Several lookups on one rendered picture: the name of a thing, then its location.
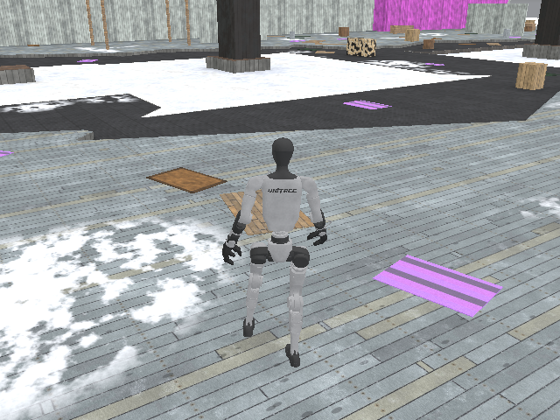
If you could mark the robot left upper arm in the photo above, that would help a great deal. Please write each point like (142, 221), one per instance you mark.
(249, 198)

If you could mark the left robot foot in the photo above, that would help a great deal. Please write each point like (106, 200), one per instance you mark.
(247, 329)

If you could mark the left robot hand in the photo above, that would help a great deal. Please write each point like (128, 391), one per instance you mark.
(226, 252)

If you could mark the right robot forearm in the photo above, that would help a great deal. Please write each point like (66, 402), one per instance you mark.
(321, 226)

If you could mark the robot right upper arm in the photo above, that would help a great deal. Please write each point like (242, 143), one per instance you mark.
(309, 185)

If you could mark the right robot hand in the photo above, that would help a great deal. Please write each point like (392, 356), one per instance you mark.
(320, 241)

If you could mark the left robot forearm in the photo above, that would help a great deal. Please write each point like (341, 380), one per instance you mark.
(235, 232)

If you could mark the left robot thigh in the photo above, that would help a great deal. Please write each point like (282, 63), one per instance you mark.
(258, 255)

